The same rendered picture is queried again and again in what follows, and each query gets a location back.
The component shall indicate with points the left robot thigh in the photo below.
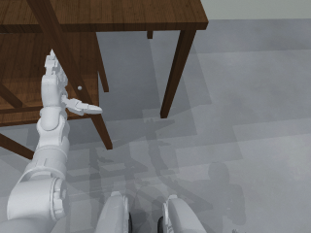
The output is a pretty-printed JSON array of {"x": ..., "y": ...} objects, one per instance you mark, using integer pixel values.
[{"x": 115, "y": 211}]

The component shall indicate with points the left robot hand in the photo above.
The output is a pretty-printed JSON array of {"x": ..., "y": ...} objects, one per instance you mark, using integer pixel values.
[{"x": 53, "y": 86}]

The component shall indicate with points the robot right shin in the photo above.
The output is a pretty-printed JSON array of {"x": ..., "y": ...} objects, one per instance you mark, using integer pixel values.
[{"x": 164, "y": 226}]

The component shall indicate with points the robot left forearm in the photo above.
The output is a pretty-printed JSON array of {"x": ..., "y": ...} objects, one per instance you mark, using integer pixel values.
[{"x": 50, "y": 156}]

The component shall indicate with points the table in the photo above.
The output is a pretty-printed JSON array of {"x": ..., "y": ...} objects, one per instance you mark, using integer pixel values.
[{"x": 75, "y": 16}]

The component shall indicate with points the chair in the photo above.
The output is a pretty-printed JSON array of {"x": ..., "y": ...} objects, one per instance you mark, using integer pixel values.
[{"x": 22, "y": 67}]

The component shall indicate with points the left robot upper arm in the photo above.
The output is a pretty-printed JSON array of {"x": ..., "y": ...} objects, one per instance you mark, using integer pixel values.
[{"x": 36, "y": 206}]

